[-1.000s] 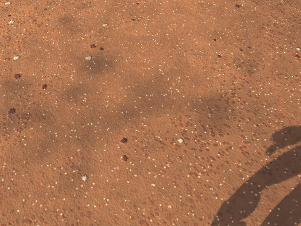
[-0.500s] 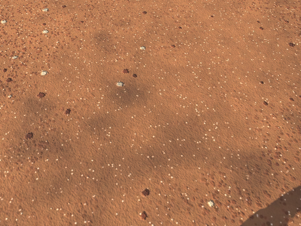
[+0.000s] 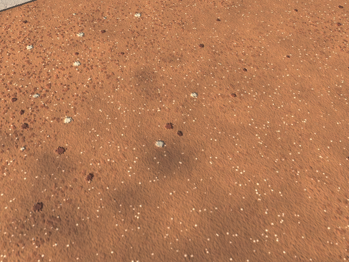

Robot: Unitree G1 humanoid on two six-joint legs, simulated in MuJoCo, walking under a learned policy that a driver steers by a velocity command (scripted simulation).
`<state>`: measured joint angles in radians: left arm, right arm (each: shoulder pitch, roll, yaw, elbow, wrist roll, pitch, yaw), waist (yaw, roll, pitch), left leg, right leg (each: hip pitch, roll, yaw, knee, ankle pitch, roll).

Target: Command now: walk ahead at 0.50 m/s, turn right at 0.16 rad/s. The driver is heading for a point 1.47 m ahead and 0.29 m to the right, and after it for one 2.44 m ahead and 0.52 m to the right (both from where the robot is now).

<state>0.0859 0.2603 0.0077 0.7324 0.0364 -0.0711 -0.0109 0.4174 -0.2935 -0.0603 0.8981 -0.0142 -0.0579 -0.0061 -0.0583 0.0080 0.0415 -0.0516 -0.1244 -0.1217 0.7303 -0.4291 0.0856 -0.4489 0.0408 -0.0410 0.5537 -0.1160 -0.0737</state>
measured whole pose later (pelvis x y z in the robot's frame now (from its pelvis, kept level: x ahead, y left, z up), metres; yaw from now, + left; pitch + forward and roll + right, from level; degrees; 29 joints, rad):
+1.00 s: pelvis +0.49 -0.11 +0.00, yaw -24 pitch +2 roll +1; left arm 0.00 0.22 0.01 0.71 0.06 -0.06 -0.03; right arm 0.49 -0.23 -0.03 0.94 0.00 -0.06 0.01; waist -0.09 -0.01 0.04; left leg -0.06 0.03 0.09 0.60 -0.46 0.02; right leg -0.44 -0.01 -0.06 0.55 -0.14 -0.08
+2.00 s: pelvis +1.01 -0.19 +0.01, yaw -3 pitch +1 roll +1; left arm 0.10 0.24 0.03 0.78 0.03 -0.02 -0.04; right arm 0.40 -0.24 -0.04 0.93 -0.03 -0.07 -0.01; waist -0.05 -0.03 0.04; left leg 0.15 -0.12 0.01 0.15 -0.32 0.10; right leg -0.58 -0.04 -0.06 0.62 -0.05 -0.06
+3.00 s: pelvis +1.20 -0.18 +0.02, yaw -26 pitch -1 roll -1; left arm 0.20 0.27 0.04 0.89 0.00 0.07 0.02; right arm 0.23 -0.23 0.00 0.84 -0.02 0.01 -0.02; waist -0.01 -0.03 0.04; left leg -0.21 -0.04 -0.03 0.45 -0.23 0.05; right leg -0.15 0.04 0.07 0.49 -0.37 0.02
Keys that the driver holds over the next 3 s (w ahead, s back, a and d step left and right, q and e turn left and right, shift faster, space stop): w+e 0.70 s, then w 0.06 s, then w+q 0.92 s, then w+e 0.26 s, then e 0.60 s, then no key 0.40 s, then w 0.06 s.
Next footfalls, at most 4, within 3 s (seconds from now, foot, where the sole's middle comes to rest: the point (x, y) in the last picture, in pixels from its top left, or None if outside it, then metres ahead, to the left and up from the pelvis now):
0.48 left None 0.43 0.06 -0.76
0.98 right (239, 229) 0.57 -0.25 -0.76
1.50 left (199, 161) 0.90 -0.12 -0.76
2.06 right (224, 108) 1.21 -0.29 -0.76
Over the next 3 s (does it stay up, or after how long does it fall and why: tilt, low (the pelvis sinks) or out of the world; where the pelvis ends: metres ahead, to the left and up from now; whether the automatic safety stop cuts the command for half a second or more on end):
stays up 1.20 -0.18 0.02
